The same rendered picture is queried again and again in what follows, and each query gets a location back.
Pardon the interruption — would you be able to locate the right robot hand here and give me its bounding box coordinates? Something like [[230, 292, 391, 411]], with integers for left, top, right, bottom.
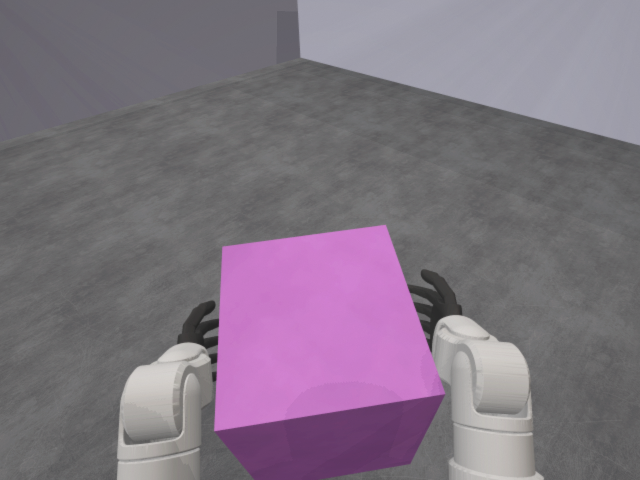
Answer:
[[407, 269, 462, 352]]

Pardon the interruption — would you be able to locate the robot left forearm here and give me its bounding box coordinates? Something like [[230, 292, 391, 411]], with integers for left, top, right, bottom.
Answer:
[[117, 343, 214, 480]]

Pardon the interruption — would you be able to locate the robot right forearm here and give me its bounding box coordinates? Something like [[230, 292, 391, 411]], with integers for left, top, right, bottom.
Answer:
[[432, 315, 544, 480]]

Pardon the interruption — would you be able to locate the carton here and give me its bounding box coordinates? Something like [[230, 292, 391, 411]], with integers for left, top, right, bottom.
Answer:
[[214, 225, 445, 480]]

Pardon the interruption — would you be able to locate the left robot hand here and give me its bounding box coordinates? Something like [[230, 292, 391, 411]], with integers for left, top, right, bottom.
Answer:
[[177, 300, 219, 382]]

